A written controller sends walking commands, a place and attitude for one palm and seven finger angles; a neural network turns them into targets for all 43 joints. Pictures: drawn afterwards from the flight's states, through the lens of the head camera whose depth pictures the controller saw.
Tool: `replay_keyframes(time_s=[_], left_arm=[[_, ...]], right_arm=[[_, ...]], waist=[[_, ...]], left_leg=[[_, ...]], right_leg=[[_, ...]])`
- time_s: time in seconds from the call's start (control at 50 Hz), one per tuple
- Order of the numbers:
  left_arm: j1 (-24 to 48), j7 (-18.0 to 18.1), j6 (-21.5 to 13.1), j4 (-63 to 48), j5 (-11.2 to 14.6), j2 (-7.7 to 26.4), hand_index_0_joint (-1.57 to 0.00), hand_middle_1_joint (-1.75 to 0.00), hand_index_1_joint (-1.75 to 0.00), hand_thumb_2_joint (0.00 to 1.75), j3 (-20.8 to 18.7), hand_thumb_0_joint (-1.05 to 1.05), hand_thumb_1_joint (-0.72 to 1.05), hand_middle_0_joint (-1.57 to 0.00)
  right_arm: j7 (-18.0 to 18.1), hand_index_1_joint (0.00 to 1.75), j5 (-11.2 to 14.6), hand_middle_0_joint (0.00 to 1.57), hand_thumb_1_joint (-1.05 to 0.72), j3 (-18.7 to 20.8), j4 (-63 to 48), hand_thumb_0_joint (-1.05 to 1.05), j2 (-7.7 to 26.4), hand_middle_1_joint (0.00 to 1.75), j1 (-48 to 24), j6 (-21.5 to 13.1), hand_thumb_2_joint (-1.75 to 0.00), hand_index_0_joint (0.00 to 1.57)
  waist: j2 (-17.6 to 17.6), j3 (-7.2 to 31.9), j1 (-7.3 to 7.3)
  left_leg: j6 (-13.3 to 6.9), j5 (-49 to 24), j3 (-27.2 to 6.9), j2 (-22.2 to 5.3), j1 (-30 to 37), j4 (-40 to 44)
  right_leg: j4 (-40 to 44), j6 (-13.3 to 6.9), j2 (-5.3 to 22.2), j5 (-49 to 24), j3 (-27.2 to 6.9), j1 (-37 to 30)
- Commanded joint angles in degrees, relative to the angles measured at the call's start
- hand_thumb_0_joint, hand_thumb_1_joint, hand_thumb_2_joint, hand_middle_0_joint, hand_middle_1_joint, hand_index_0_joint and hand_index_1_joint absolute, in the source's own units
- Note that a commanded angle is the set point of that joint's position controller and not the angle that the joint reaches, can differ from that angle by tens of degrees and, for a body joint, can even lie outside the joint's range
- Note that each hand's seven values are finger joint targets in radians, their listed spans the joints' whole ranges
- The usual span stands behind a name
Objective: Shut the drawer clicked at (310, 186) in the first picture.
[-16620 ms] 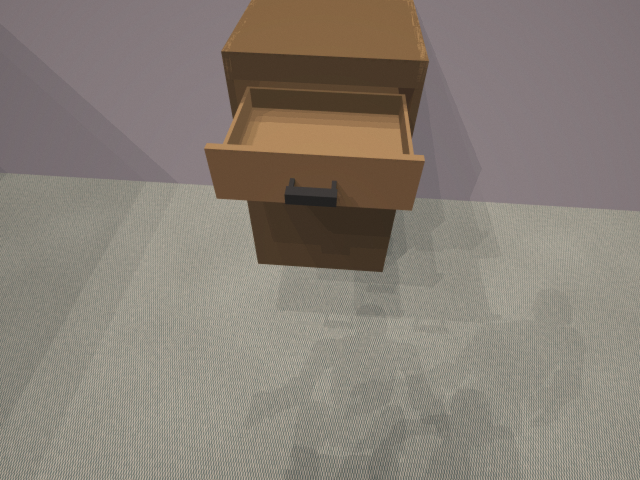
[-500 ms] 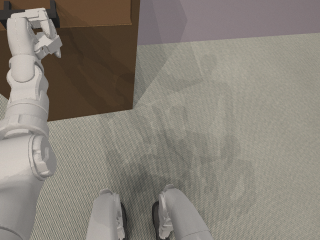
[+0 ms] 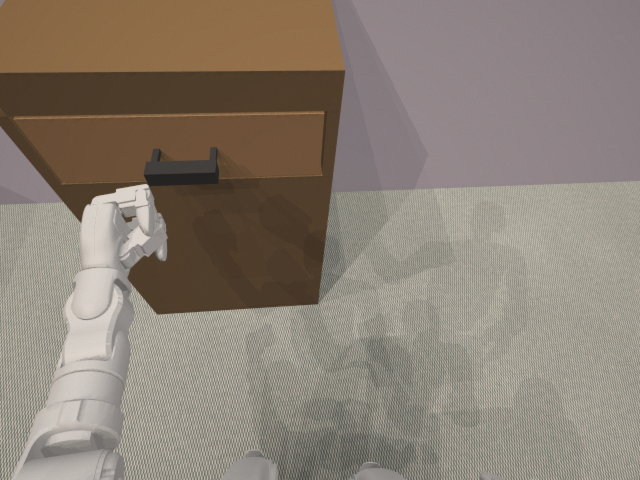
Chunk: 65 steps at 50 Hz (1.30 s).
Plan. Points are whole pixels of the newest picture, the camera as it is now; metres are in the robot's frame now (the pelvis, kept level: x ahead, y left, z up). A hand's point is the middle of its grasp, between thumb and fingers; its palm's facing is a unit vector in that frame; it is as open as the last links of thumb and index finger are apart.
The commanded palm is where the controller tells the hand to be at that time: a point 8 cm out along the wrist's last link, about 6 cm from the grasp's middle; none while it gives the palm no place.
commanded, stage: draw the hand back to the body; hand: left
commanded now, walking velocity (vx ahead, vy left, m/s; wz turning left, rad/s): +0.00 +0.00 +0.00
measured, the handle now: (184, 163) +0.59 +0.21 -0.02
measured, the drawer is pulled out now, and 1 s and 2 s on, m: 0.00 0.00 0.00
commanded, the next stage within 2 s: step back with the hand held close in 1.04 s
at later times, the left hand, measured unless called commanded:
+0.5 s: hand (49, 313) +0.26 +0.23 +0.15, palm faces +0.27 -0.92 -0.27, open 3.3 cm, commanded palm +0.22 +0.27 +0.17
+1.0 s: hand out of the picture +0.16 +0.24 +0.22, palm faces +0.43 -0.82 -0.38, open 3.2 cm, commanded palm +0.11 +0.28 +0.24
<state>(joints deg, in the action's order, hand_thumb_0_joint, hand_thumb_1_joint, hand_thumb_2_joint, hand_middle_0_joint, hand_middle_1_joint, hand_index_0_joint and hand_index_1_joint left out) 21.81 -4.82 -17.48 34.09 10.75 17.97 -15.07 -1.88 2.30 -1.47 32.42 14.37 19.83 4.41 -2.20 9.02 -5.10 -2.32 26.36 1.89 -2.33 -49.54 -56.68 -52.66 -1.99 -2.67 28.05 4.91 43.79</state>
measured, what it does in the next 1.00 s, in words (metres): rises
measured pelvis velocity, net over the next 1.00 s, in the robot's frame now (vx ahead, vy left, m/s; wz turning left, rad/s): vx -0.01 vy -0.01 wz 0.04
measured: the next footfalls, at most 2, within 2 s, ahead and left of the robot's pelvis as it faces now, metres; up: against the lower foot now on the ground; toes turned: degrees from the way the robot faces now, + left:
none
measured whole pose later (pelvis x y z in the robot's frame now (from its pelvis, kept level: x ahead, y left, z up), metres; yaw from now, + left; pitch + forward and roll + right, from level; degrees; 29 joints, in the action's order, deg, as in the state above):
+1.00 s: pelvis -0.01 -0.01 +0.06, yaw +2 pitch -5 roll -1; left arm -31.9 5.6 -5.7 -26.3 5.7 19.0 -16.6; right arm 3.7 1.1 -1.8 33.9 14.0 11.6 -3.8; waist -4.9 -0.5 3.4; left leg -1.9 13.3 2.1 0.4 -7.7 -25.7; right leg -22.3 -1.9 -1.5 15.4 4.2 2.2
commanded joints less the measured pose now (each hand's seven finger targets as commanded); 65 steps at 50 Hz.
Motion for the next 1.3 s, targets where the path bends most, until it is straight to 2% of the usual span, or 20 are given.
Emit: replay_keyframes(time_s=[0.0,0.08,0.14,0.16,0.18,0.24,0.28,0.46,0.56,0.6,0.72,0.84,0.9,0.96,1.06,1.14,1.16,1.18,1.22,1.28], left_arm=[[11.87,-0.69,-5.58,-19.32,1.0,6.35,-1.4,-1.6,-1.6,0.9,2.23,0.0,0.9,-1.4],[5.01,-2.68,-3.63,-21.09,1.51,6.48,-1.4,-1.6,-1.6,0.9,2.85,0.0,0.9,-1.4],[2.2,-2.99,-1.22,-23.98,3.12,9.27,-1.4,-1.6,-1.6,0.9,-0.84,0.0,0.9,-1.4],[-0.45,2.05,1.55,-27.41,-3.65,15.37,-1.4,-1.6,-1.6,0.9,0.14,0.0,0.9,-1.4],[-1.08,4.57,3.4,-32.0,-3.96,11.06,-1.4,-1.6,-1.6,0.9,2.68,0.0,0.9,-1.4],[-6.01,8.36,6.65,-39.07,-4.87,11.2,-1.4,-1.6,-1.6,0.9,2.98,0.0,0.9,-1.4],[-9.42,9.71,8.72,-40.41,-5.03,10.37,-1.4,-1.6,-1.6,0.9,3.56,0.0,0.9,-1.4],[-23.68,10.77,12.23,-49.28,-5.45,8.45,-1.4,-1.6,-1.6,0.9,3.62,0.0,0.9,-1.4],[-30.25,10.89,11.81,-58.34,-5.43,11.12,-1.4,-1.6,-1.6,0.9,-0.76,0.0,0.9,-1.4],[-31.86,11.03,11.37,-62.48,-5.46,10.86,-1.4,-1.6,-1.6,0.9,-1.46,0.0,0.9,-1.4],[-42.13,11.19,10.21,-70.84,-5.27,11.01,-1.4,-1.6,-1.6,0.9,-4.5,0.0,0.9,-1.4],[-50.65,11.28,8.87,-74.22,-4.83,12.17,-1.4,-1.6,-1.6,0.9,-8.74,0.0,0.9,-1.4],[-48.7,10.83,9.12,-69.85,-5.04,8.4,-1.4,-1.6,-1.6,0.9,-5.2,0.0,0.9,-1.4],[-46.74,11.2,8.71,-69.17,-5.39,9.24,-1.4,-1.6,-1.6,0.9,-5.54,0.0,0.9,-1.4],[-45.77,12.05,7.65,-74.53,-5.71,12.05,-1.4,-1.6,-1.6,0.9,-7.33,0.0,0.9,-1.4],[-47.66,12.26,7.85,-73.39,-5.58,11.21,-1.4,-1.6,-1.6,0.9,-7.22,0.0,0.9,-1.4],[-37.23,12.78,4.43,-77.82,-5.97,21.11,-1.4,-1.6,-1.6,0.9,-17.7,0.0,0.9,-1.4],[-43.41,12.25,3.98,-72.44,-6.39,16.61,-1.4,-1.6,-1.6,0.9,-14.96,0.0,0.9,-1.4],[-51.42,11.4,4.72,-67.14,-6.73,10.61,-1.4,-1.6,-1.6,0.9,-10.06,0.0,0.9,-1.4],[-56.15,10.83,4.08,-67.42,-6.7,9.03,-1.4,-1.6,-1.6,0.9,-8.96,0.0,0.9,-1.4]], right_arm=[[1.0,0.3,0.26,0.2,-0.9,4.14,-4.64,0.0,8.6,0.3,3.0,-3.06,-0.9,0.2],[1.43,0.3,0.75,0.2,-0.9,3.7,-6.44,0.0,8.74,0.3,-0.52,-3.78,-0.9,0.2],[2.48,0.3,1.06,0.2,-0.9,3.34,-8.4,0.0,8.87,0.3,-3.79,-4.18,-0.9,0.2],[3.69,0.3,1.16,0.2,-0.9,3.44,-9.74,0.0,7.8,0.3,-7.61,-2.11,-0.9,0.2],[4.44,0.3,1.2,0.2,-0.9,2.83,-11.36,0.0,6.52,0.3,-9.15,-1.83,-0.9,0.2],[5.72,0.3,1.11,0.2,-0.9,1.97,-12.01,0.0,6.55,0.3,-11.38,-2.23,-0.9,0.2],[6.46,0.3,0.86,0.2,-0.9,1.66,-11.72,0.0,6.42,0.3,-12.44,-2.64,-0.9,0.2],[6.6,0.3,0.06,0.2,-0.9,0.57,-10.16,0.0,6.31,0.3,-15.6,-5.29,-0.9,0.2],[6.18,0.3,-0.74,0.2,-0.9,0.53,-9.74,0.0,5.85,0.3,-16.68,-6.82,-0.9,0.2],[5.97,0.3,-0.83,0.2,-0.9,0.41,-9.61,0.0,5.15,0.3,-16.89,-7.47,-0.9,0.2],[5.38,0.3,-1.22,0.2,-0.9,0.95,-9.14,0.0,4.79,0.3,-17.0,-9.62,-0.9,0.2],[5.48,0.3,-1.13,0.2,-0.9,1.69,-9.01,0.0,4.69,0.3,-17.0,-11.2,-0.9,0.2],[5.74,0.3,-1.01,0.2,-0.9,1.9,-8.05,0.0,4.96,0.3,-16.61,-11.2,-0.9,0.2],[6.32,0.3,-1.15,0.2,-0.9,2.21,-7.52,0.0,5.36,0.3,-16.35,-11.7,-0.9,0.2],[6.86,0.3,-1.47,0.2,-0.9,2.0,-7.64,0.0,5.04,0.3,-16.61,-13.22,-0.9,0.2],[6.92,0.3,-1.46,0.2,-0.9,1.82,-7.4,0.0,4.41,0.3,-16.96,-13.95,-0.9,0.2],[6.46,0.3,-1.38,0.2,-0.9,1.48,-10.2,0.0,4.98,0.3,-15.55,-12.56,-0.9,0.2],[6.25,0.3,-1.81,0.2,-0.9,2.37,-7.63,0.0,4.58,0.3,-15.87,-11.83,-0.9,0.2],[5.59,0.3,-1.97,0.2,-0.9,2.99,-7.56,0.0,4.69,0.3,-15.25,-9.84,-0.9,0.2],[5.12,0.3,-2.01,0.2,-0.9,3.95,-8.03,0.0,5.26,0.3,-15.19,-8.21,-0.9,0.2]], waist=[[-5.62,19.17,-0.47],[-4.16,14.65,0.57],[0.56,13.02,1.98],[-1.91,15.46,5.2],[-3.32,13.25,4.06],[-3.38,11.46,4.57],[-0.82,7.32,4.24],[0.4,-1.35,6.03],[0.07,-2.59,7.15],[-2.47,-3.02,7.18],[-2.7,-4.85,7.64],[0.6,-6.48,8.53],[1.47,-12.25,7.11],[2.13,-12.31,7.19],[-2.43,-5.62,8.41],[-0.7,-7.97,8.53],[-1.85,-16.17,6.3],[3.2,-14.97,6.31],[6.28,-13.64,5.73],[1.47,-7.82,5.49]], left_leg=[[0.21,-31.62,-3.53,0.92,25.44,6.28],[0.16,-29.32,-3.95,1.08,26.3,9.2],[-0.1,-22.75,-3.25,1.78,23.86,11.78],[0.16,-22.3,-2.58,2.28,28.4,15.28],[0.17,-22.07,-2.38,2.28,30.51,17.1],[0.24,-22.01,-3.64,1.39,34.36,20.46],[-0.04,-21.31,-3.44,1.18,35.32,22.64],[0.13,-21.51,-4.42,0.81,42.96,31.43],[0.31,-23.34,-4.29,0.87,44.9,34.15],[0.43,-23.53,-4.24,0.84,45.98,34.81],[0.4,-23.78,-3.73,0.99,46.01,35.1],[0.11,-21.05,-2.98,1.16,44.75,34.74],[-0.12,-17.07,-2.69,1.09,43.91,34.9],[-0.49,-15.76,-2.77,1.38,44.24,34.78],[-0.45,-19.36,-2.67,1.81,46.32,33.9],[-0.28,-19.96,-2.62,1.64,45.49,34.04],[-1.01,-15.09,-4.06,1.25,40.35,33.29],[-1.07,-15.43,-4.46,0.91,39.41,30.88],[-1.03,-19.97,-3.97,0.37,40.67,29.53],[-1.1,-25.48,-3.36,-0.53,40.85,31.45]], right_leg=[[6.38,0.94,-0.51,-30.55,-2.59,-10.0],[8.4,0.84,-0.24,-28.41,-2.2,-11.9],[10.55,0.96,0.26,-26.91,-2.57,-16.89],[13.76,-0.09,1.85,-25.39,-5.58,-20.6],[15.57,0.11,2.03,-25.64,-5.22,-21.6],[18.1,-0.06,2.33,-23.84,-4.45,-23.54],[20.61,0.1,2.14,-23.46,-4.38,-25.14],[29.12,-0.05,2.15,-22.13,-3.79,-31.25],[31.7,-0.17,2.2,-23.36,-3.75,-34.97],[32.1,-0.2,2.5,-23.28,-3.84,-35.58],[33.45,-0.11,2.53,-23.77,-3.83,-36.72],[34.73,0.24,2.61,-22.01,-4.02,-36.53],[36.65,0.61,2.76,-17.32,-4.46,-32.66],[37.49,0.7,2.9,-15.43,-4.81,-32.16],[35.93,0.37,3.66,-19.53,-5.44,-35.99],[35.72,0.4,3.57,-20.36,-5.11,-35.47],[40.37,0.91,6.48,-19.79,-10.55,-29.81],[40.95,1.07,8.03,-19.04,-11.68,-29.01],[39.5,1.94,8.5,-23.61,-10.29,-28.91],[34.97,3.11,7.75,-29.83,-7.43,-32.66]])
